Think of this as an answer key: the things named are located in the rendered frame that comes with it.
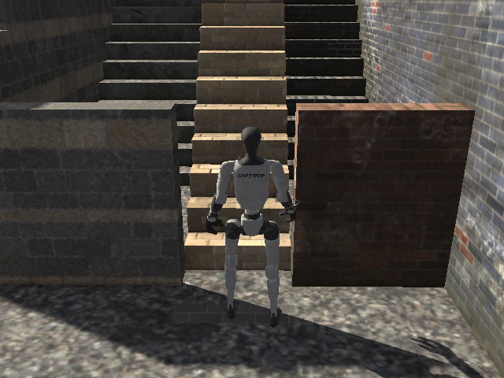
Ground stairs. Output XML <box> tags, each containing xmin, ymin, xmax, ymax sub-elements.
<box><xmin>184</xmin><ymin>0</ymin><xmax>291</xmax><ymax>271</ymax></box>

